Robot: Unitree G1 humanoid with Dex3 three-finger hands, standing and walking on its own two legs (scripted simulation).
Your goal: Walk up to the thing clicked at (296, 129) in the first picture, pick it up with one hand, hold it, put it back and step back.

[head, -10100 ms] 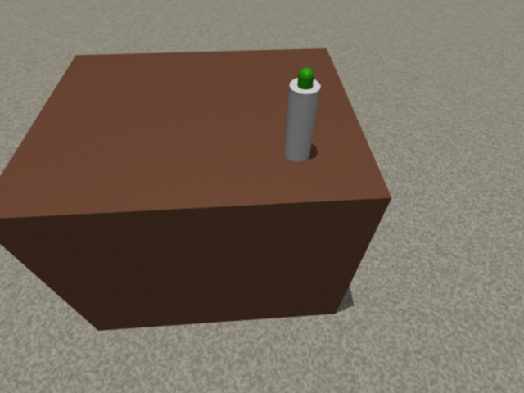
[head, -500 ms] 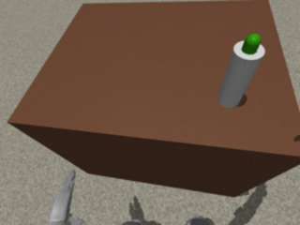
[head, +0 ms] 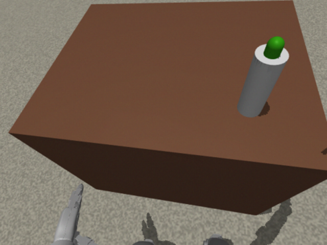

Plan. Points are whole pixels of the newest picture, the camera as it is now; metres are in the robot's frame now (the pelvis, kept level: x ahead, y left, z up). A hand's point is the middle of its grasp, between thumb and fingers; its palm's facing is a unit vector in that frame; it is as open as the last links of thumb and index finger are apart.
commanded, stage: approach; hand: right
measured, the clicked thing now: (260, 79) +0.50 -0.17 +0.08
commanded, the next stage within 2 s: close in in 0.40 s
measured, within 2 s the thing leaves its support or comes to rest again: neither
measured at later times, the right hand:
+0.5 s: hand (307, 94) +0.48 -0.28 +0.05, palm faces +0.06 +1.00 +0.04, open 17.7 cm
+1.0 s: hand (265, 92) +0.51 -0.20 +0.03, palm faces +0.10 +0.99 +0.01, open 17.8 cm
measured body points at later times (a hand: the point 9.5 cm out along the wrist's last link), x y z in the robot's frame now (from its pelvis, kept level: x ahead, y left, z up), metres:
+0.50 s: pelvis -0.01 +0.00 -0.02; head +0.11 -0.05 +0.41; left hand +0.15 +0.26 -0.05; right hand +0.47 -0.33 +0.05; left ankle -0.03 +0.15 -0.70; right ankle +0.03 -0.10 -0.70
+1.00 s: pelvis -0.02 +0.00 -0.04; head +0.10 -0.04 +0.39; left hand +0.13 +0.27 -0.05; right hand +0.50 -0.25 +0.03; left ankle -0.03 +0.15 -0.70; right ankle +0.03 -0.10 -0.70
